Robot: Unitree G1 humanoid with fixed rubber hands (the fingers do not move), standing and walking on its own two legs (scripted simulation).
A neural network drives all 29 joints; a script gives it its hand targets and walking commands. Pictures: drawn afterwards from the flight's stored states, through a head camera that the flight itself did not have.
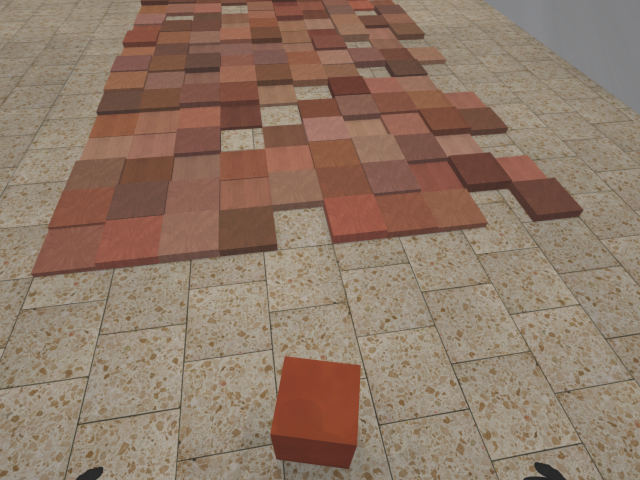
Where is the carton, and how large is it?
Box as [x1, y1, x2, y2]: [270, 356, 360, 468]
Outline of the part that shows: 285,356 270,433 276,458 348,468 356,446 360,365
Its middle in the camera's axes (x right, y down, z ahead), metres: -0.01 +0.49 +1.08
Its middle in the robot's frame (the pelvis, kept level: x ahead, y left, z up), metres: +0.41 +0.00 -0.66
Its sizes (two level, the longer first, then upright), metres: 0.210 0.200 0.250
